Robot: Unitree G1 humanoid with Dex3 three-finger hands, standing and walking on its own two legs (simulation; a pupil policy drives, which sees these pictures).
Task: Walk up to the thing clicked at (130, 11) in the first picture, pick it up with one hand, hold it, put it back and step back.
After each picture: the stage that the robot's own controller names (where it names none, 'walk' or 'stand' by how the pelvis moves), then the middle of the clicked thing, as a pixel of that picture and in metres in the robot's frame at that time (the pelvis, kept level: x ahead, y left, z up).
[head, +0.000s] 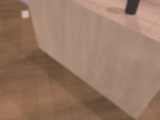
stand; out of the picture +0.88 -0.28 +0.12
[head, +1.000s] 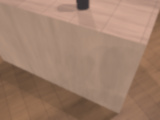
walk; out of the picture +0.81 +0.04 +0.15
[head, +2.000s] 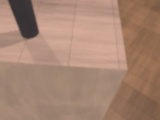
rise first; (21, 4) +0.54 +0.21 +0.17
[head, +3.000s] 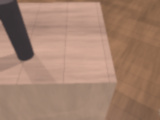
stand; (16, 31) +0.51 +0.25 +0.13
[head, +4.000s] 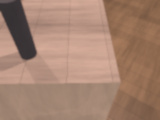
stand; (19, 30) +0.51 +0.24 +0.12
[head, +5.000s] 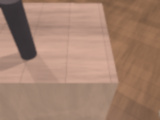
stand; (20, 31) +0.52 +0.24 +0.12
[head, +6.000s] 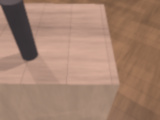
stand; (22, 31) +0.52 +0.24 +0.12
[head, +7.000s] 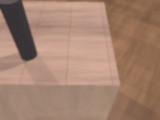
stand; (20, 31) +0.51 +0.24 +0.12
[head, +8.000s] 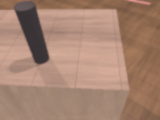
rise first; (34, 36) +0.51 +0.22 +0.12
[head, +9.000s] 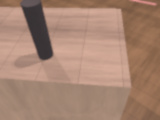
go down; (39, 32) +0.53 +0.22 +0.13
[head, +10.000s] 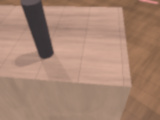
go down; (39, 31) +0.53 +0.22 +0.13
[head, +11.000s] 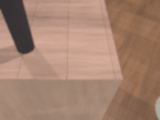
go down; (17, 21) +0.53 +0.20 +0.14
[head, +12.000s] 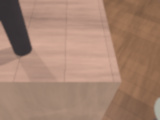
approach; (13, 23) +0.52 +0.21 +0.14
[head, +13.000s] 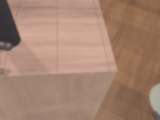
close in; out of the picture +0.52 +0.23 +0.17
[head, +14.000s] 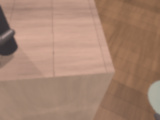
lift; out of the picture +0.49 +0.23 +0.17
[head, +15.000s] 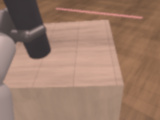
lift; (25, 13) +0.35 +0.14 +0.34
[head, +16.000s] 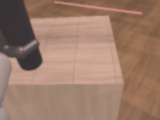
hold; (17, 28) +0.34 +0.17 +0.30
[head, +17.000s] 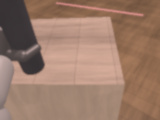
hold; (20, 33) +0.34 +0.17 +0.29
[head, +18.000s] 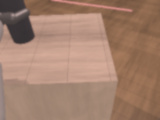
crouch; out of the picture +0.44 +0.19 +0.33
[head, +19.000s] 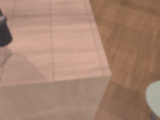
lower; out of the picture +0.51 +0.23 +0.20
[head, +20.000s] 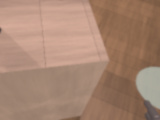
lower; out of the picture +0.54 +0.23 +0.18
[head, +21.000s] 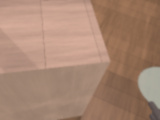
lower; out of the picture +0.53 +0.24 +0.18
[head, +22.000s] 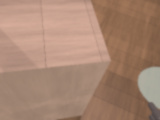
lower; out of the picture +0.53 +0.24 +0.19
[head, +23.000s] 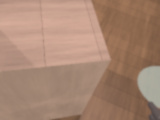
lower; out of the picture +0.54 +0.25 +0.19
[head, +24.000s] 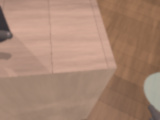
withdraw; out of the picture +0.52 +0.22 +0.18
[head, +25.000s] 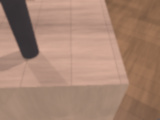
sink last; (21, 27) +0.50 +0.21 +0.16
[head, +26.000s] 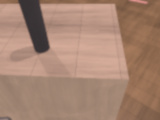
stand; (35, 24) +0.55 +0.23 +0.15
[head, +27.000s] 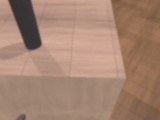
stand; (25, 18) +0.54 +0.23 +0.16
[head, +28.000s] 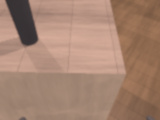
stand; (21, 12) +0.54 +0.23 +0.18
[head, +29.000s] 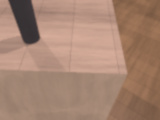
stand; (23, 10) +0.54 +0.22 +0.18
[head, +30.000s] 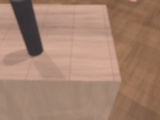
walk; (28, 28) +0.55 +0.22 +0.12
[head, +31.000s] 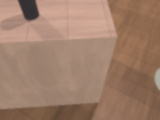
walk; out of the picture +0.67 +0.26 +0.14
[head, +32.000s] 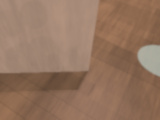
walk; out of the picture +1.02 +0.27 +0.14
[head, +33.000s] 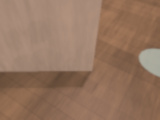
stand; out of the picture +1.14 +0.26 +0.14
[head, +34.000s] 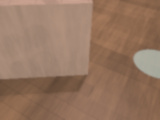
stand; out of the picture +1.13 +0.29 +0.12
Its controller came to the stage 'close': yes
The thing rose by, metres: 0.20
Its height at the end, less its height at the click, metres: +0.00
